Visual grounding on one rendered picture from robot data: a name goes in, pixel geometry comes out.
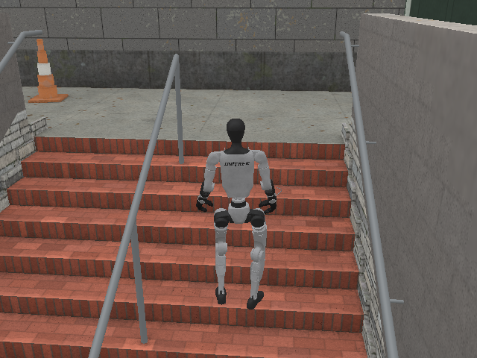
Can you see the stairs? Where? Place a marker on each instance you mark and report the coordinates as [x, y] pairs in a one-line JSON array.
[[60, 236]]

